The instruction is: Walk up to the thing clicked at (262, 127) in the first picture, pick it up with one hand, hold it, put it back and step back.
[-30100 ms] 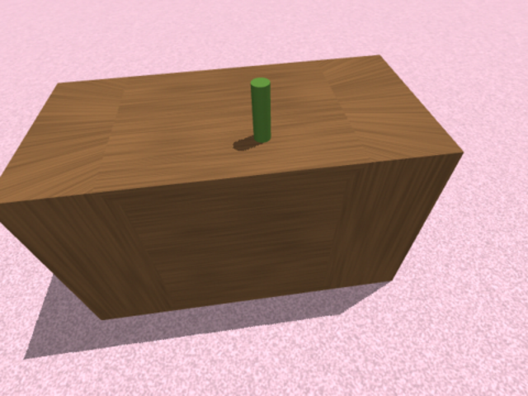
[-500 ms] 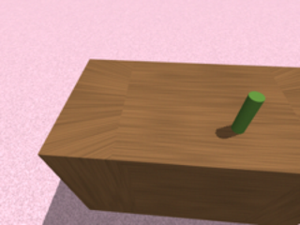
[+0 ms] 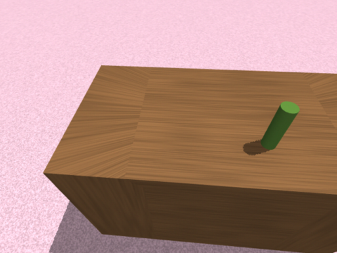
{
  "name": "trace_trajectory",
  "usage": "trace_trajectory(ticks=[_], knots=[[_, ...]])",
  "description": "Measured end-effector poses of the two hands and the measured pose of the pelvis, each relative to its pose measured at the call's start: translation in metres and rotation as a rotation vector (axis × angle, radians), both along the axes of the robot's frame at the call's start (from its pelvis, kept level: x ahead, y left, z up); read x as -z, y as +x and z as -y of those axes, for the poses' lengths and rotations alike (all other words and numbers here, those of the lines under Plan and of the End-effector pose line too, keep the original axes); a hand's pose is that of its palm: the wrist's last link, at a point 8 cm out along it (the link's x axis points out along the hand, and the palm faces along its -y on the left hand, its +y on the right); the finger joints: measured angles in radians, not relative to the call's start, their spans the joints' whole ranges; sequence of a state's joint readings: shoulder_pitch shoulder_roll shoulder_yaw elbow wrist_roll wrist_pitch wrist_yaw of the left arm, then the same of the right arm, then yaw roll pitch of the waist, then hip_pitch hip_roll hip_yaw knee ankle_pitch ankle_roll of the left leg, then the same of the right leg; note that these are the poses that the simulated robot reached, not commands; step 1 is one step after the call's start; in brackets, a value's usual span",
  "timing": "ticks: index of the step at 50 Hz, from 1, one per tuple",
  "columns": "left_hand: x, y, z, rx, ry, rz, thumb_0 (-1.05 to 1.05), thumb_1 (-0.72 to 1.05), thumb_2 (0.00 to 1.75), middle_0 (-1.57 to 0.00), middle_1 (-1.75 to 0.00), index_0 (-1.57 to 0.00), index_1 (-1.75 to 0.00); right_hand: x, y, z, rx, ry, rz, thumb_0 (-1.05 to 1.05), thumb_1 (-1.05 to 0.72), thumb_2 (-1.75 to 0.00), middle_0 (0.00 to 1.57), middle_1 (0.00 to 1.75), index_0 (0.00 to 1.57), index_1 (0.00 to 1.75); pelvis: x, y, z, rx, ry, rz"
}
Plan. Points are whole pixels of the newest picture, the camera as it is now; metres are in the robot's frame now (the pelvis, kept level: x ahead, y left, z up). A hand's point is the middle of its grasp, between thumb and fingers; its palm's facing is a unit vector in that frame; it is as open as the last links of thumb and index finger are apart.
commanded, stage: stand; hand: right
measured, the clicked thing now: (278, 127) +0.49 -0.28 +0.00
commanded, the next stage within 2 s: step back in 0.62 s
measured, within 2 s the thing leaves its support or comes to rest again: neither
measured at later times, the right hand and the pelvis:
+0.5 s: hand out of the picture +0.08 -0.26 -0.16, palm faces -0.03 +0.94 -0.35, open 7.4 cm; pelvis +0.00 +0.00 +0.00, yaw +0 degrees
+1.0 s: hand out of the picture +0.07 -0.31 -0.19, palm faces -0.03 +0.94 -0.34, open 7.4 cm; pelvis -0.06 -0.05 -0.02, yaw -1 degrees
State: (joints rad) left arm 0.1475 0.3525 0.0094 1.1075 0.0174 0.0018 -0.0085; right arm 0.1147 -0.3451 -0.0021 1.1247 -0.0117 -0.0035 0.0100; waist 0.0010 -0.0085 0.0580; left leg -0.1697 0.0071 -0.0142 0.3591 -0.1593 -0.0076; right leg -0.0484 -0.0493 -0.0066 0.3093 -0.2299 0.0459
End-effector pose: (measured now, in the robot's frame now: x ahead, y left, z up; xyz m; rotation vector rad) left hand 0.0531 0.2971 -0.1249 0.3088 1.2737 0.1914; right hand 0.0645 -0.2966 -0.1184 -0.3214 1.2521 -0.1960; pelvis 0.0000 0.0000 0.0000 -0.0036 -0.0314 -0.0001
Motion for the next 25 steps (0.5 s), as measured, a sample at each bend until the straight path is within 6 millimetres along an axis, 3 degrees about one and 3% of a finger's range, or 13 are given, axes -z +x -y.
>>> trace_trajectory(ticks=[25], knots=[[-0.001,0.0075,0.0034,0.004,0.002,0.008,0.0,0.9,0.9,-0.2,-0.3,-0.2,-0.3,-0.0008,0.0083,0.0035,-0.005,-0.002,0.01,0.01,-0.9,-0.9,0.21,0.3,0.21,0.3,-0.0002,0.0043,0.003,0.002,0.0,-0.002]])
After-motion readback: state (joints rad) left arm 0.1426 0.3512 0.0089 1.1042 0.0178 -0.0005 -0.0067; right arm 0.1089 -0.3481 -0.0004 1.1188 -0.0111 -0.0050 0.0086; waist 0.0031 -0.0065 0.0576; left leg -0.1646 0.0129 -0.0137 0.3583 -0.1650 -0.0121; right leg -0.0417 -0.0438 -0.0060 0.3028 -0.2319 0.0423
